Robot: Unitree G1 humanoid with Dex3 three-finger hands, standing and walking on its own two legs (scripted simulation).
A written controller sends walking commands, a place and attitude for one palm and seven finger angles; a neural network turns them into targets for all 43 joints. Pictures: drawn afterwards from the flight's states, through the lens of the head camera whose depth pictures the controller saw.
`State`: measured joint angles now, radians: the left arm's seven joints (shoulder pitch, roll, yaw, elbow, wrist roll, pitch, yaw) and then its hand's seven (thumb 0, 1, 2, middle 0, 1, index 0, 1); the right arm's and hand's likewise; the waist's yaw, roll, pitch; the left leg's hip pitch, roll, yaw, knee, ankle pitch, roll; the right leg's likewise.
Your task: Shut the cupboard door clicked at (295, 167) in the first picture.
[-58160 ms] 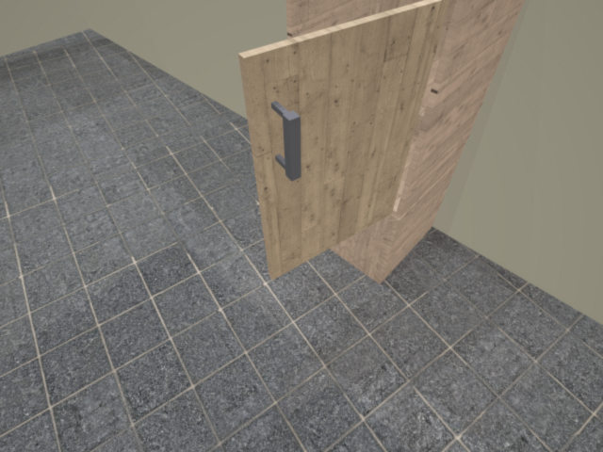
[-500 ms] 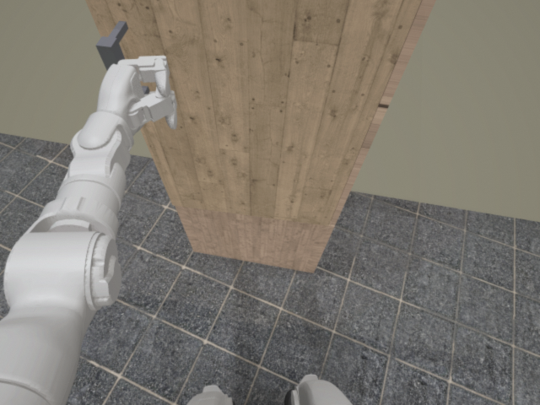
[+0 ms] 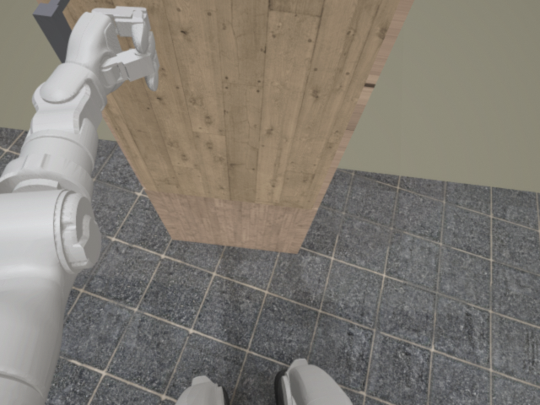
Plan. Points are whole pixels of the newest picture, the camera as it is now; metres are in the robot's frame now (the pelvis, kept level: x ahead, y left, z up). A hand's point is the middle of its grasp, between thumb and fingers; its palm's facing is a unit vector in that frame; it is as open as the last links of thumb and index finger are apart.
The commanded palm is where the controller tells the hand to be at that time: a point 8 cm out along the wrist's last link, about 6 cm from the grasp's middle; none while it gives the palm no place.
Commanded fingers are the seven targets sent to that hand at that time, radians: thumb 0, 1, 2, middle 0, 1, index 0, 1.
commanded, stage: push the door shut along its arc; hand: left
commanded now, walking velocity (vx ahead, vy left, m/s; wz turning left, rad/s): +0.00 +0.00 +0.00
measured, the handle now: (79, 46) +0.59 +0.17 +0.14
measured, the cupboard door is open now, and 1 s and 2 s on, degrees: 0 0 0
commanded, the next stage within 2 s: pull the fist back off the door in 0.18 s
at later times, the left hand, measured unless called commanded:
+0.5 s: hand (163, 57) +0.55 +0.06 +0.15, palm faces +0.13 -0.99 +0.08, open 2.7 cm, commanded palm +0.55 +0.09 +0.15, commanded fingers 0.00 0.90 0.90 -1.30 -1.50 -1.30 -1.50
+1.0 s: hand (187, 74) +0.53 +0.04 +0.13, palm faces +0.09 -1.00 +0.00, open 3.1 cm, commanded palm +0.49 +0.08 +0.15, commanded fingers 0.00 0.90 0.90 -1.30 -1.50 -1.30 -1.50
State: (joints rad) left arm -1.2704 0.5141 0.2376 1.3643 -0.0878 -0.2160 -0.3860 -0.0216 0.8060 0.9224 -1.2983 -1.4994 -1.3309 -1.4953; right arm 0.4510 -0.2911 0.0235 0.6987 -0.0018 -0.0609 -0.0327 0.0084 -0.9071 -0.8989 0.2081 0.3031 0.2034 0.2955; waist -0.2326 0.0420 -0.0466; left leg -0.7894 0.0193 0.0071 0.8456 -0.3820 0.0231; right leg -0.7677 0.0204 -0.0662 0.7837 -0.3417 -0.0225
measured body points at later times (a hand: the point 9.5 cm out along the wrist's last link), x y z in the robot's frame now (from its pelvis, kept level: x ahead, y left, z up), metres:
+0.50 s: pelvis -0.02 +0.00 -0.01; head +0.10 +0.02 +0.42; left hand +0.54 +0.12 +0.14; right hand -0.04 -0.25 -0.12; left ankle +0.00 +0.10 -0.70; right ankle +0.01 -0.11 -0.70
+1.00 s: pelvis +0.00 -0.01 +0.00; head +0.10 -0.01 +0.44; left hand +0.52 +0.09 +0.13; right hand -0.07 -0.26 -0.11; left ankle +0.00 +0.10 -0.70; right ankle +0.01 -0.11 -0.70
